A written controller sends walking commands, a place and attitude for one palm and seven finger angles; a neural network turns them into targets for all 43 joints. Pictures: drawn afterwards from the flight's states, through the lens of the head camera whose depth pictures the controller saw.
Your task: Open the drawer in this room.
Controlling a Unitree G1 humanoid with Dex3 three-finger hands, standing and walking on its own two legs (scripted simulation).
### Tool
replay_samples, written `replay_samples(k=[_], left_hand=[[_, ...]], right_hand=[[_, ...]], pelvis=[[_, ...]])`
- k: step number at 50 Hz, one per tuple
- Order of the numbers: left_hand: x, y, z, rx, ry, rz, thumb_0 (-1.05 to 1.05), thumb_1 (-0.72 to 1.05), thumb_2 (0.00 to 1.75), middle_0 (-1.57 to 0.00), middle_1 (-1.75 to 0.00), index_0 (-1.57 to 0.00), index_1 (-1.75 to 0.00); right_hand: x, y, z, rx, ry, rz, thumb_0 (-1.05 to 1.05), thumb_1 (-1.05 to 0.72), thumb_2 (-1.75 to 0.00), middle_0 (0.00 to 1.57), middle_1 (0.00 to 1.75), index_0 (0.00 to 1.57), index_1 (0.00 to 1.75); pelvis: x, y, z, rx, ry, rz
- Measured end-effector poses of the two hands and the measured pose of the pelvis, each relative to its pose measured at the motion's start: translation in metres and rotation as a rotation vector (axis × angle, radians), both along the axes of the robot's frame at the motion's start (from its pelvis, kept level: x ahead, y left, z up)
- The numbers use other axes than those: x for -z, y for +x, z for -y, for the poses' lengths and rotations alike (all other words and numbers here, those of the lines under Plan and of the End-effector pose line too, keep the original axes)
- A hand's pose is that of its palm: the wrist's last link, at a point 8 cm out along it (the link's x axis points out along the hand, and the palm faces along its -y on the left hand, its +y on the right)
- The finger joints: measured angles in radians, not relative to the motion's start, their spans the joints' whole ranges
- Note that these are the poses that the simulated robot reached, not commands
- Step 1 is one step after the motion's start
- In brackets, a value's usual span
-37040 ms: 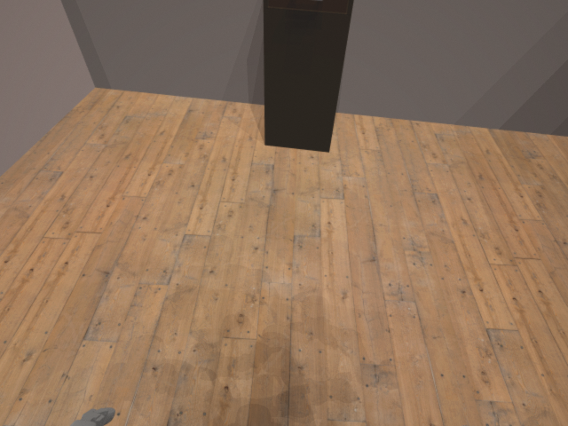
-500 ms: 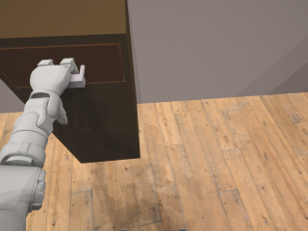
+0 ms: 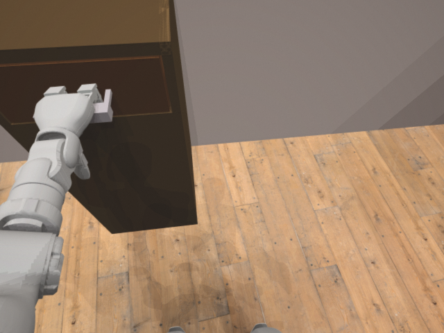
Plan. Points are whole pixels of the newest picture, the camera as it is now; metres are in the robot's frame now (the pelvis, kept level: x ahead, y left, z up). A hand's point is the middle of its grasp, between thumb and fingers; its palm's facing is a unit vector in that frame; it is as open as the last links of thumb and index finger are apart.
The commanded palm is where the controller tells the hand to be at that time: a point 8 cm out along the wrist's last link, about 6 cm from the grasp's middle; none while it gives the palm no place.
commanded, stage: lower the fingers behind the handle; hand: left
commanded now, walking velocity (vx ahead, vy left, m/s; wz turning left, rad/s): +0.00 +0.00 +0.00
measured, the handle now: (76, 105) +0.53 +0.26 +0.08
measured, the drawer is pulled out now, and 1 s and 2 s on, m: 0.00 0.00 0.10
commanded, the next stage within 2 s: close the thumb around the handle in 0.12 s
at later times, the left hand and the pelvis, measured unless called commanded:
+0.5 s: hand (73, 132) +0.48 +0.26 +0.05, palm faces -0.05 -0.03 -1.00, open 11.6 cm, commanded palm +0.46 +0.26 +0.11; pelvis +0.01 +0.00 +0.00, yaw +0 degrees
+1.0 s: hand (72, 134) +0.48 +0.26 +0.05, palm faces -0.05 -0.03 -1.00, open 5.8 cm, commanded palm +0.46 +0.26 +0.11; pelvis +0.01 +0.01 +0.00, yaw +0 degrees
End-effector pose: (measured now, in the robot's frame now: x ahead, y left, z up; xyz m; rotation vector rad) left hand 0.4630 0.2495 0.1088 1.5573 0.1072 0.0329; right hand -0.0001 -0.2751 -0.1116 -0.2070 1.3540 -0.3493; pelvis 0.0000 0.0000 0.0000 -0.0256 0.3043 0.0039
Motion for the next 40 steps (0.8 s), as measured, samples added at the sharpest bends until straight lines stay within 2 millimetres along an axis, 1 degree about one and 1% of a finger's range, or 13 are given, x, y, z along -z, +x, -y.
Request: replay_samples(k=[6, 13, 18, 21, 25, 32, 40], left_hand=[[0.000, 0.001, -0.006, -0.027, 0.001, -0.001, 0.00, -0.49, 0.30, -0.31, -1.20, -0.32, -1.20], [-0.001, 0.001, -0.009, -0.025, -0.008, -0.014, 0.00, -0.49, 0.31, -0.31, -1.20, -0.32, -1.20], [-0.001, 0.000, -0.011, -0.013, -0.013, -0.015, 0.00, -0.42, 0.34, -0.31, -1.21, -0.33, -1.21], [-0.001, 0.000, -0.011, -0.006, -0.011, -0.011, 0.00, -0.32, 0.38, -0.32, -1.22, -0.33, -1.22], [-0.001, 0.000, -0.012, -0.002, -0.015, -0.001, 0.00, -0.15, 0.45, -0.32, -1.24, -0.34, -1.24], [-0.001, 0.001, -0.014, -0.015, -0.016, 0.002, 0.00, 0.21, 0.61, -0.35, -1.28, -0.37, -1.28], [-0.002, 0.001, -0.014, -0.011, -0.014, -0.006, 0.00, 0.62, 0.79, -0.37, -1.32, -0.40, -1.32]], right_hand=[[0.000, 0.003, 0.000, 0.002, 0.002, 0.000, 0.01, -0.91, -0.90, 0.20, 0.30, 0.21, 0.30], [-0.001, 0.012, -0.001, -0.001, 0.003, 0.011, 0.01, -0.91, -0.90, 0.20, 0.30, 0.21, 0.30], [-0.002, 0.019, -0.003, -0.005, 0.002, 0.024, 0.01, -0.91, -0.90, 0.20, 0.30, 0.21, 0.30], [-0.002, 0.023, -0.003, -0.009, 0.003, 0.029, 0.01, -0.91, -0.90, 0.20, 0.30, 0.21, 0.30], [-0.002, 0.027, -0.005, -0.016, 0.007, 0.032, 0.01, -0.91, -0.90, 0.20, 0.30, 0.21, 0.30], [-0.001, 0.030, -0.008, -0.019, 0.012, 0.032, 0.01, -0.91, -0.90, 0.20, 0.30, 0.21, 0.30], [-0.001, 0.027, -0.011, -0.012, 0.018, 0.026, 0.01, -0.91, -0.90, 0.20, 0.30, 0.21, 0.30]], pelvis=[[0.000, 0.002, 0.001, 0.001, 0.000, -0.005], [-0.002, 0.006, 0.000, 0.000, -0.002, -0.002], [-0.002, 0.009, -0.001, 0.000, -0.003, 0.001], [-0.002, 0.010, -0.002, -0.001, -0.003, 0.002], [-0.002, 0.011, -0.004, -0.001, -0.004, 0.001], [-0.002, 0.011, -0.005, -0.001, -0.004, -0.001], [-0.002, 0.012, -0.007, 0.000, -0.005, 0.003]])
